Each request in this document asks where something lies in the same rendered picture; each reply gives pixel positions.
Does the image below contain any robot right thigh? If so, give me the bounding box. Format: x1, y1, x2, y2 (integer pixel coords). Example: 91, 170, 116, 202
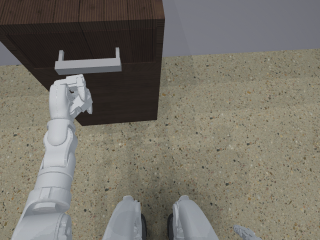
172, 199, 219, 240

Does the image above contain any cabinet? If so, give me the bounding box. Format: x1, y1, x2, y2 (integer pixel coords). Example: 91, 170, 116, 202
0, 0, 165, 126

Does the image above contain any handle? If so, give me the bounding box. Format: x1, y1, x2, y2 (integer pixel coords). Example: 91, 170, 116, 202
54, 47, 122, 75

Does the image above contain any left robot hand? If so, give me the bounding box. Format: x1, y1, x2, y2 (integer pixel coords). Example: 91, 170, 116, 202
49, 74, 93, 123

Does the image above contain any robot left forearm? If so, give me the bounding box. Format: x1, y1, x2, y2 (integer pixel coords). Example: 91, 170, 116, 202
11, 118, 78, 240

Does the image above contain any robot left shin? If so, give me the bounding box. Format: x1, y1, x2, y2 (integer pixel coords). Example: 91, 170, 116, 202
123, 195, 142, 240

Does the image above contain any drawer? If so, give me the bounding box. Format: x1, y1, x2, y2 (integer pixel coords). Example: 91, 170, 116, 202
5, 27, 156, 68

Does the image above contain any right robot hand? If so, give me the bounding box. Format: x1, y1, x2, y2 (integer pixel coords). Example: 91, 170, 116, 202
233, 224, 262, 240

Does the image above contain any robot left upper arm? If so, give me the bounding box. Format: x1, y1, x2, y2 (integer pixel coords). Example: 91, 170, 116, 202
13, 212, 73, 240

